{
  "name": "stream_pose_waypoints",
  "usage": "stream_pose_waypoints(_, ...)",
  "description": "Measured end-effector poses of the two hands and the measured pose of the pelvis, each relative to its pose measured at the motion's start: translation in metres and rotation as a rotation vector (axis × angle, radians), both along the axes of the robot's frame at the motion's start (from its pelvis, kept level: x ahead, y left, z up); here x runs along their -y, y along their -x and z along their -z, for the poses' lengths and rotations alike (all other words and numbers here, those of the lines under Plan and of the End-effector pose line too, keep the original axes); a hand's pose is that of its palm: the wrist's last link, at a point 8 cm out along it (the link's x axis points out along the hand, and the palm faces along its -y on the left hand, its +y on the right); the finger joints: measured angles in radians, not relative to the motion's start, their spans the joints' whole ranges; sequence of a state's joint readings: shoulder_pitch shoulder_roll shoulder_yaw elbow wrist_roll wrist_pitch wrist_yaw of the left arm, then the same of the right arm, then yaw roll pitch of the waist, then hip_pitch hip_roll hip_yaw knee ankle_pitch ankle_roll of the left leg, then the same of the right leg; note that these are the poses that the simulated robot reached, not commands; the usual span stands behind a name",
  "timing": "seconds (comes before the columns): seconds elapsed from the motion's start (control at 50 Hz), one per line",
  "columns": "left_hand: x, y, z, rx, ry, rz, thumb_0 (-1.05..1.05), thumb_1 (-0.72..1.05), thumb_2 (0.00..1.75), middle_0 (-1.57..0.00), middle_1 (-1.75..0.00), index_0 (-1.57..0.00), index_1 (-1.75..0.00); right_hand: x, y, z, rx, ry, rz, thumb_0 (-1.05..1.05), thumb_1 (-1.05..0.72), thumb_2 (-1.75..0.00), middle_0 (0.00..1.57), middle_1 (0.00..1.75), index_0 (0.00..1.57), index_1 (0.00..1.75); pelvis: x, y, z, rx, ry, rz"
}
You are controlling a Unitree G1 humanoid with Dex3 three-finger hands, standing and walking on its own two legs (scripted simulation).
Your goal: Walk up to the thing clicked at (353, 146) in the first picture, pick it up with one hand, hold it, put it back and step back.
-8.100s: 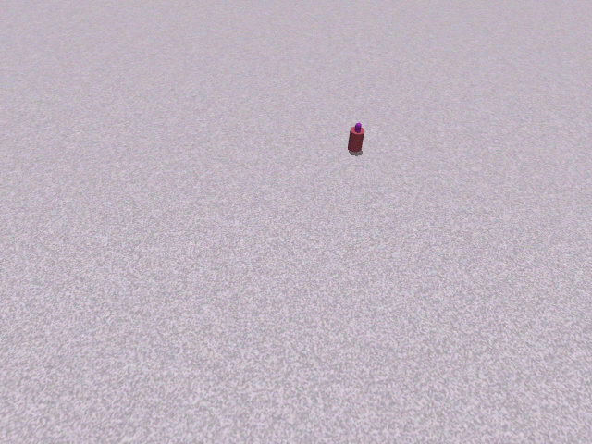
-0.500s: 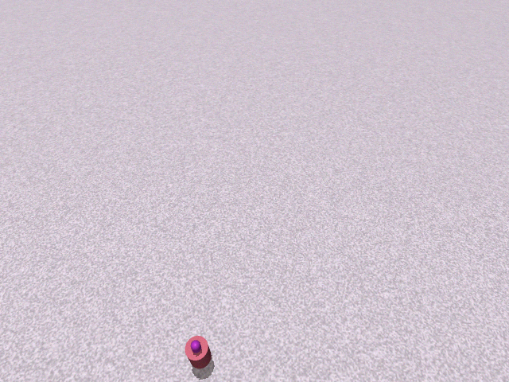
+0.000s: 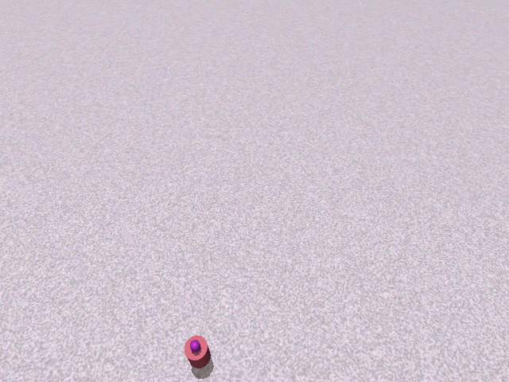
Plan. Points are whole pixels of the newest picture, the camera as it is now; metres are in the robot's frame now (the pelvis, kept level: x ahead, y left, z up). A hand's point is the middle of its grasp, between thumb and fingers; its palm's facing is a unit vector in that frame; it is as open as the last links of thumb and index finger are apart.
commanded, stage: stand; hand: left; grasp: from the side
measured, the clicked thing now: (197, 350) +0.35 +0.20 -0.70
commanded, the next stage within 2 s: go down in 0.34 s
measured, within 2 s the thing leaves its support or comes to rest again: neither
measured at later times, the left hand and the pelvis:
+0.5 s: hand out of the picture +0.08 +0.25 -0.15, palm faces +0.01 -0.94 -0.34, open 7.6 cm; pelvis +0.00 +0.00 +0.00, yaw +0 degrees
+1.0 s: hand out of the picture +0.15 +0.28 -0.19, palm faces +0.06 -0.95 -0.32, open 16.2 cm; pelvis -0.01 +0.01 -0.06, yaw +0 degrees
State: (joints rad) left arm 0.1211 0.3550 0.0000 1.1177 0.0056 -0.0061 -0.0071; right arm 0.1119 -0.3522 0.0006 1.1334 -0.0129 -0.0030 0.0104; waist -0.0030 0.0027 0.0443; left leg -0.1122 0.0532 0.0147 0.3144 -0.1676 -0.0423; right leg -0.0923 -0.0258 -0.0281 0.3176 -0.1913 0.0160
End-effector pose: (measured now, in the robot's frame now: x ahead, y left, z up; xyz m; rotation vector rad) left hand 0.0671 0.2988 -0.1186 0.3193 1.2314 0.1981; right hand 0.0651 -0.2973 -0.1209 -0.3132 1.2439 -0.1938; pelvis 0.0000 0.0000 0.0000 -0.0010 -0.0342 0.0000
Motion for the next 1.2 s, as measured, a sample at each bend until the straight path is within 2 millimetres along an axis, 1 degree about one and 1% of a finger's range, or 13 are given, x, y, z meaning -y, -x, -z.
stream_pose_waypoints(0.46,-0.002,0.002,0.000,-0.008,-0.001,-0.001,0.01,0.90,0.90,-0.20,-0.30,-0.20,-0.30,-0.002,0.000,0.000,-0.003,0.000,-0.002,0.00,-0.91,-0.90,0.20,0.30,0.20,0.30,-0.002,-0.001,0.000,-0.001,-0.001,0.001)
stream_pose_waypoints(0.48,-0.002,-0.001,0.000,0.007,0.000,-0.010,0.01,0.90,0.89,-0.20,-0.29,-0.20,-0.30,-0.003,-0.001,0.000,0.013,0.000,0.005,0.00,-0.91,-0.90,0.20,0.30,0.20,0.30,-0.002,0.000,0.001,-0.013,-0.001,-0.001)
stream_pose_waypoints(0.52,0.002,-0.013,-0.001,0.068,0.006,-0.031,0.01,0.86,0.86,-0.17,-0.26,-0.17,-0.27,-0.008,-0.006,0.000,0.072,-0.002,0.001,0.00,-0.93,-0.90,0.20,0.30,0.20,0.30,-0.003,0.003,0.003,-0.032,0.001,-0.011)
stream_pose_waypoints(0.58,0.003,-0.037,0.003,0.111,0.016,-0.046,0.01,0.76,0.75,-0.12,-0.21,-0.12,-0.21,-0.019,-0.010,0.003,0.114,-0.020,-0.002,0.00,-0.95,-0.91,0.20,0.30,0.20,0.30,-0.003,0.010,0.007,-0.068,0.003,-0.014)
stream_pose_waypoints(0.66,-0.002,-0.067,0.009,0.147,0.020,-0.014,0.01,0.56,0.56,-0.07,-0.15,-0.07,-0.15,-0.033,-0.012,0.009,0.150,-0.044,0.009,0.00,-0.95,-0.91,0.20,0.30,0.20,0.30,-0.002,0.013,0.016,-0.125,0.004,-0.009)
stream_pose_waypoints(0.7,-0.006,-0.077,0.010,0.168,0.015,-0.011,0.01,0.46,0.47,-0.06,-0.14,-0.06,-0.14,-0.039,-0.011,0.010,0.163,-0.053,0.020,0.00,-0.95,-0.91,0.20,0.30,0.20,0.30,-0.003,0.013,0.019,-0.143,0.004,-0.003)
stream_pose_waypoints(0.74,-0.010,-0.081,0.010,0.177,0.008,-0.010,0.01,0.35,0.40,-0.05,-0.13,-0.06,-0.12,-0.043,-0.010,0.012,0.173,-0.060,0.028,0.00,-0.94,-0.91,0.20,0.30,0.20,0.30,-0.004,0.011,0.022,-0.154,0.005,-0.001)
stream_pose_waypoints(0.84,-0.018,-0.077,0.015,0.141,-0.001,-0.016,0.00,0.09,0.26,-0.05,-0.11,-0.05,-0.11,-0.048,-0.017,0.017,0.215,-0.066,0.030,0.00,-0.91,-0.90,0.20,0.30,0.20,0.30,-0.009,0.008,0.031,-0.186,0.010,0.000)
stream_pose_waypoints(0.9,-0.022,-0.071,0.024,0.128,0.007,-0.025,0.00,-0.07,0.20,-0.05,-0.11,-0.05,-0.11,-0.049,-0.027,0.021,0.251,-0.057,0.016,0.00,-0.89,-0.89,0.20,0.30,0.20,0.30,-0.011,0.007,0.039,-0.209,0.011,0.001)
stream_pose_waypoints(0.98,-0.022,-0.067,0.034,0.157,0.022,-0.027,0.00,-0.25,0.15,-0.06,-0.11,-0.06,-0.11,-0.049,-0.042,0.026,0.297,-0.037,-0.011,0.01,-0.87,-0.89,0.20,0.30,0.20,0.30,-0.013,0.007,0.052,-0.242,0.015,-0.002)
stream_pose_waypoints(1.08,-0.023,-0.067,0.041,0.191,0.026,-0.023,0.00,-0.40,0.11,-0.07,-0.12,-0.07,-0.12,-0.051,-0.063,0.031,0.356,-0.018,-0.040,0.01,-0.85,-0.88,0.20,0.30,0.20,0.30,-0.014,0.006,0.065,-0.268,0.022,-0.007)
stream_pose_waypoints(1.2,-0.025,-0.064,0.044,0.194,0.027,-0.028,0.00,-0.51,0.09,-0.08,-0.11,-0.08,-0.12,-0.058,-0.083,0.031,0.425,-0.012,-0.067,0.01,-0.84,-0.88,0.20,0.30,0.20,0.30,-0.014,0.004,0.075,-0.288,0.032,-0.012)
